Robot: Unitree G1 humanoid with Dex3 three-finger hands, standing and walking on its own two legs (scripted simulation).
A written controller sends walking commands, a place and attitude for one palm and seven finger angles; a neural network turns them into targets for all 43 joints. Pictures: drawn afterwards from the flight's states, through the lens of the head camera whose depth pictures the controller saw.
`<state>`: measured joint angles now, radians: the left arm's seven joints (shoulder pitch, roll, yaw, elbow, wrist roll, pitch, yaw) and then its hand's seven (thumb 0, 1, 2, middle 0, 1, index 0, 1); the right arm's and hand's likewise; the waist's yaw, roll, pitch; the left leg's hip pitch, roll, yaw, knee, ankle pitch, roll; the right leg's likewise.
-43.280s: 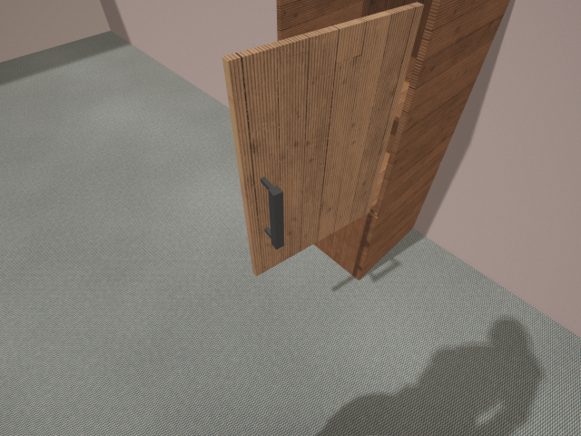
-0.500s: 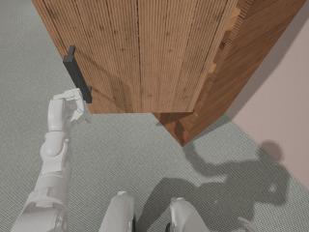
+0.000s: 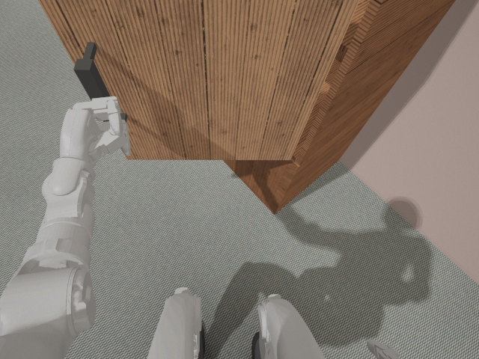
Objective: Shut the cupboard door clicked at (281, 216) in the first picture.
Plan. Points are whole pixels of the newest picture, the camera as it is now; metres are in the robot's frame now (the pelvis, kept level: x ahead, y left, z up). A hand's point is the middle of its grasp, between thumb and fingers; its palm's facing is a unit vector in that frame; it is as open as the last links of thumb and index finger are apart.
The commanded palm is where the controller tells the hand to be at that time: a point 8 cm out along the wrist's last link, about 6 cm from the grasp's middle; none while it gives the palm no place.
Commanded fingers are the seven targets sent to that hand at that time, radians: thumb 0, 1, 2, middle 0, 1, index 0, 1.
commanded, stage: push the door shut along its arc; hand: left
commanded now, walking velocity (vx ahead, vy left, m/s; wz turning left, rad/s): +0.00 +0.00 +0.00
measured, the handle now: (107, 97) +0.54 +0.22 +0.05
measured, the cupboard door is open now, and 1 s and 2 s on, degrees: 51 38 32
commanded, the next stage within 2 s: pull the fist back off the door in 1.18 s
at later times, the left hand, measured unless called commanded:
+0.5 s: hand (133, 109) +0.51 +0.17 +0.05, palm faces -0.17 -0.99 -0.04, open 3.1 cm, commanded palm +0.52 +0.20 +0.05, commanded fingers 0.00 0.90 0.90 -1.30 -1.50 -1.30 -1.50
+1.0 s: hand (160, 80) +0.57 +0.13 +0.06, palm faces -0.28 -0.96 -0.04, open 3.1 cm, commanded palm +0.59 +0.15 +0.05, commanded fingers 0.00 0.90 0.90 -1.30 -1.50 -1.30 -1.50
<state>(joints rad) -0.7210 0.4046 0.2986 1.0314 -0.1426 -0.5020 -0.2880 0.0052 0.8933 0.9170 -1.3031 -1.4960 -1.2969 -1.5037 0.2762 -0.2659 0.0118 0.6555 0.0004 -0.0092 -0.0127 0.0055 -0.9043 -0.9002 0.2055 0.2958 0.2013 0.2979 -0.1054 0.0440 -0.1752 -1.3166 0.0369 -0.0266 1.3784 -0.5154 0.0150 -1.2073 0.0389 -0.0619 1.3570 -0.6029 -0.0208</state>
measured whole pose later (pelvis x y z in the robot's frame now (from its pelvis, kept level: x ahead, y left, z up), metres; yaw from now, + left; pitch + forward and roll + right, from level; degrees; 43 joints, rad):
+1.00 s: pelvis -0.01 +0.01 -0.03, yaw -4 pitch +33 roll -7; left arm -1.20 0.66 0.35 1.26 0.00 -0.31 -0.41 0.02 0.90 0.90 -1.30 -1.50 -1.30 -1.50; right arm 0.37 -0.27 0.07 0.64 -0.02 -0.03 0.01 0.00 -0.90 -0.90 0.21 0.30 0.20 0.30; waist -0.27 0.08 -0.15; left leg -1.54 0.07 -0.04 1.49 -0.53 0.03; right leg -1.42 0.07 -0.07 1.43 -0.59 -0.01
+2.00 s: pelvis +0.01 +0.00 +0.00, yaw -1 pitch +30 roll -4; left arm -0.87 0.33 0.33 1.09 -0.03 -0.49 0.02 0.02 0.90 0.90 -1.30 -1.50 -1.29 -1.50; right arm 0.37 -0.26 -0.01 0.64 -0.06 0.02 0.08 0.00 -0.91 -0.90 0.20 0.30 0.20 0.30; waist -0.19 0.05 -0.17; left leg -1.37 0.05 -0.03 1.37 -0.53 0.01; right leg -1.26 0.06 -0.06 1.34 -0.60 -0.03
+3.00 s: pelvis +0.04 +0.00 +0.12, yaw +1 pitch +5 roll +0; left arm 0.06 0.30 0.10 0.16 -0.07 -0.12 0.07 0.02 0.90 0.90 -1.09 -1.26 -1.08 -1.27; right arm 0.21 -0.24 0.02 0.51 0.05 0.07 -0.09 0.01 -0.91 -0.90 0.20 0.30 0.20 0.30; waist 0.00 0.04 -0.10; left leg -0.47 0.01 0.02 0.72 -0.34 0.01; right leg -0.39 0.02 -0.01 0.70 -0.40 -0.01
